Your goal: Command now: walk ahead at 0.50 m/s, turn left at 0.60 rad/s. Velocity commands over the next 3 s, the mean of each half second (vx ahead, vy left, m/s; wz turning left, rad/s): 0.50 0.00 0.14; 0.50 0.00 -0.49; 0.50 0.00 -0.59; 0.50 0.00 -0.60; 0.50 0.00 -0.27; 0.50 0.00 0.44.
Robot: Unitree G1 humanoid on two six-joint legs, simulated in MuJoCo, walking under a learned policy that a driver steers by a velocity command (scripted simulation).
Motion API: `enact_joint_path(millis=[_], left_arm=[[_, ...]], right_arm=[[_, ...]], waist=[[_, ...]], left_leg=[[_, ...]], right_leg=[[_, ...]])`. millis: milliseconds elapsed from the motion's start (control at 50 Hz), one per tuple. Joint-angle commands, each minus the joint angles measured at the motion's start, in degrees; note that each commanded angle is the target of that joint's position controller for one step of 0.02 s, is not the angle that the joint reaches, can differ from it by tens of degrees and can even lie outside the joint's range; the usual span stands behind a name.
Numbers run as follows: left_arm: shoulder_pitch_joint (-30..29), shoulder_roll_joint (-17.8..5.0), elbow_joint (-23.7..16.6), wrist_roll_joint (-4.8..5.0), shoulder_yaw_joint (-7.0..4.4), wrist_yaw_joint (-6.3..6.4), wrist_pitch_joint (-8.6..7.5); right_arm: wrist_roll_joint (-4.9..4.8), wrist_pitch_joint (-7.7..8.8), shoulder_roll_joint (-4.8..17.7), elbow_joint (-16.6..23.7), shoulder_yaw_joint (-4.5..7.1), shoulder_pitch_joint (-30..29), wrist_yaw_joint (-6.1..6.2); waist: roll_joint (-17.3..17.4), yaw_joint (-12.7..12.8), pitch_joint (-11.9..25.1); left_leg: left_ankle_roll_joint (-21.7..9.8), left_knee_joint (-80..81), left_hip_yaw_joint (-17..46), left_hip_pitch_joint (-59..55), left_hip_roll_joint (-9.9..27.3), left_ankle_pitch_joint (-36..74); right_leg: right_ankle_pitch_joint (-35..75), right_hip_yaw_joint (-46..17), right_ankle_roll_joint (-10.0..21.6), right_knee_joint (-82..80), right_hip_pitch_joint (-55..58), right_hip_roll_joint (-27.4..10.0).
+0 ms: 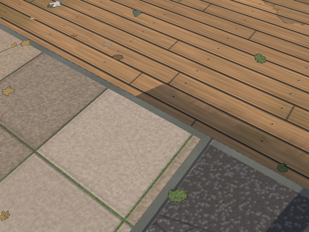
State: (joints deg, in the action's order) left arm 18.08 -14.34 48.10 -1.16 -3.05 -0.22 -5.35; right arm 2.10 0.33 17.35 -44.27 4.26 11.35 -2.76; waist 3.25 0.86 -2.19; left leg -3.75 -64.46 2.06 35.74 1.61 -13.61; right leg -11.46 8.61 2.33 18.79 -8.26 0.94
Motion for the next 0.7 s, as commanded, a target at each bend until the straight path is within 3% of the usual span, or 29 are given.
enact_joint_path(millis=[20,60,120,180,220,240,260,280,300,320,340,360,380,420,480,600,700], left_arm=[[0.25,-5.22,-2.43,0.07,-0.96,-0.21,-1.15],[0.79,-5.67,-2.04,0.09,-1.05,-0.23,-1.05],[3.01,-7.52,-1.3,0.16,-1.48,0.21,-0.79],[7.8,-7.95,1.29,0.1,-1.24,0.3,0.25],[8.53,-9.51,2.68,0.14,-1.25,0.36,1.15],[8.43,-9.79,3.21,0.45,-1.08,0.35,1.59],[8.27,-8.62,2.89,0.95,-0.52,0.24,1.66],[9.3,-2.88,-0.85,2.51,1.09,-0.6,1.32],[9.69,-4.69,-1.38,2.26,0.19,-0.36,1.65],[4.15,-7.33,-1.84,1.48,-0.88,0.1,2.09],[3.1,-5.25,-1.91,1.68,-0.34,-0.2,1.84],[3.96,-4.54,-0.73,1.39,-0.42,-0.43,2.15],[5.28,-4.21,0.11,0.24,-0.6,-0.71,2.99],[7.38,-3.0,1.56,-0.46,-0.78,-1.57,4.37],[2.68,-1.93,0.24,-0.31,-1.01,-2.33,5.03],[-8.56,-0.64,-3.53,-0.65,-0.25,-3.01,4.85],[-15.27,-0.7,-7.07,-1.06,0.38,-3.78,4.63]], right_arm=[[-0.07,0.14,0.22,4.73,-0.49,-1.76,-0.98],[-0.28,0.45,-0.61,6.1,-1.09,-5.69,-1.51],[-0.17,0.61,-0.93,8.28,-1.63,-11.48,-2.28],[0.52,0.8,-1.21,8.99,-1.91,-13.35,-1.69],[1.03,1.34,-0.04,7.7,-1.44,-9.5,-0.76],[1.43,2.08,0.78,5.21,-0.95,-2.31,-0.25],[2.43,2.87,2.94,1.83,-0.07,7.33,0.48],[3.75,3.21,9.3,1.09,1.41,14.84,1.61],[1.12,2.65,11.57,1.11,2.13,15.52,2.34],[-0.17,2.67,9.68,0.96,1.71,11.98,2.67],[-0.42,3.16,5.98,0.24,0.62,8.64,2.68],[-0.5,3.6,2.82,-0.01,-0.27,5.87,2.49],[-0.94,3.97,1.05,-0.31,-0.83,3.97,2.6],[-1.04,5.05,0.16,-0.81,-1.11,3.93,2.77],[-1.29,6.24,1.38,-2.39,-0.59,5.72,3.02],[-1.12,6.28,0.94,-4.86,-0.76,9.72,3.53],[-0.89,5.37,2.91,-7.21,-0.38,14.02,4.31]], waist=[[-8.04,-1.15,-0.14],[-8.06,-0.42,-0.85],[-8.05,1.19,-2.07],[-7.92,2.08,-2.91],[-8.87,-0.31,-0.46],[-8.18,-3.86,3.55],[-6.38,-7.79,9.71],[4.9,-9.41,19.71],[7.95,-8.36,24.73],[0.89,-7.82,16.67],[0.72,-5.23,8.99],[-0.07,-3.04,4.93],[1.8,-1.14,2.57],[2.28,0.24,2.01],[1.27,0.64,-0.42],[0.4,-1.31,-3.58],[0.05,-2.97,-4.68]], left_leg=[[0.72,4.32,0.25,4.85,2.24,6.56],[0.68,12.16,-1.76,2.82,2.15,11.68],[-0.33,21.71,-5.39,-0.56,1.9,12.82],[-2.11,28.24,-6.46,-4.39,-0.41,5.9],[-3.99,31.87,-8.21,-11.27,-3.51,0.0],[-5.19,36.08,-8.77,-20.32,-5.02,1.66],[-6.52,37.63,-6.04,-35.3,-2.52,4.15],[-11.24,38.9,16.6,-55.57,16.34,-0.85],[-14.3,45.65,34.01,-56.99,25.77,8.01],[-12.18,45.1,23.86,-50.31,22.13,12.64],[-9.89,47.01,15.59,-42.02,19.24,14.92],[-6.85,49.72,10.24,-35.88,16.19,13.93],[-5.03,51.84,6.52,-31.24,13.94,12.92],[-4.38,54.8,2.62,-27.82,12.47,13.37],[-4.53,57.45,-2.36,-28.35,12.04,15.13],[-4.57,57.03,-10.29,-32.18,11.48,20.7],[-3.26,52.51,-14.86,-40.11,13.56,34.62]], right_leg=[[17.48,-7.1,6.73,-10.07,1.66,-15.27],[18.32,-3.12,5.72,-9.97,1.49,-14.0],[19.0,-0.11,4.88,-9.95,3.42,-14.98],[25.41,-0.6,5.36,-8.14,7.64,-16.88],[43.01,-0.25,5.36,-0.2,10.87,-16.98],[47.13,0.61,4.72,8.68,10.19,-15.65],[38.7,1.25,3.74,20.59,2.7,-13.36],[10.8,2.18,1.27,41.33,-16.66,-7.8],[-19.41,-4.52,0.55,55.08,-25.61,-0.46],[-15.21,-11.2,1.33,56.49,-29.17,-3.02],[-11.51,-11.19,1.54,52.89,-28.95,-5.08],[-9.13,-10.82,1.45,48.73,-26.77,-6.58],[-7.46,-10.64,0.97,46.71,-24.43,-7.19],[-4.12,-10.19,0.34,46.68,-21.85,-6.76],[1.94,-10.01,-0.28,45.1,-27.38,-7.37],[11.88,-7.14,-0.31,30.75,-31.94,-6.71],[8.81,-1.34,3.38,20.09,-29.33,-4.16]])
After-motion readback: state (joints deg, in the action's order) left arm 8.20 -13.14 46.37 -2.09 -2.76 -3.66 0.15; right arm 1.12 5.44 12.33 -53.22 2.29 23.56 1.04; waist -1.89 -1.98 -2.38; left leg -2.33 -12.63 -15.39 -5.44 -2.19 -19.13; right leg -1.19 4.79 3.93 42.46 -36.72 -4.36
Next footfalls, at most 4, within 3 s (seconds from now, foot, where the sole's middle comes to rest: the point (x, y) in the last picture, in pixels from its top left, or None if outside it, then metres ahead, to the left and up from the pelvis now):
0.26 left None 0.28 0.14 -0.78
0.82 right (179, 210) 0.57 -0.04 -0.78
1.34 left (165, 143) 0.92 0.02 -0.78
1.94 right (238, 149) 0.92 -0.37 -0.84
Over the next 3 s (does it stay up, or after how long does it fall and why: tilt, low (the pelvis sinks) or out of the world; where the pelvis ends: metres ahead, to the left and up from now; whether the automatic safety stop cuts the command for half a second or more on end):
stays up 1.18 -0.83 -0.13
